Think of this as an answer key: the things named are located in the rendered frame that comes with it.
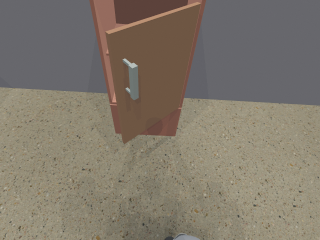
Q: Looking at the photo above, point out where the handle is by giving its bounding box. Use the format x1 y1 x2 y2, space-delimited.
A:
122 58 139 100

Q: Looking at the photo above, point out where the cupboard door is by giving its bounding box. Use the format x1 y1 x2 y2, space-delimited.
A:
105 2 201 144

